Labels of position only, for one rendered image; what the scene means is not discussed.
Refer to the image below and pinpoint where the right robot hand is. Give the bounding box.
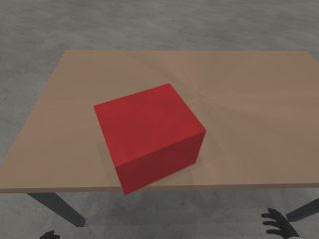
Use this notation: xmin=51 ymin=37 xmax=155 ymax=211
xmin=261 ymin=208 xmax=300 ymax=239

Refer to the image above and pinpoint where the table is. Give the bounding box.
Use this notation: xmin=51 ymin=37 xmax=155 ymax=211
xmin=0 ymin=50 xmax=319 ymax=227

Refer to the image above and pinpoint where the carton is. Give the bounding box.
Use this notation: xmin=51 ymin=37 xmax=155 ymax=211
xmin=93 ymin=83 xmax=206 ymax=195

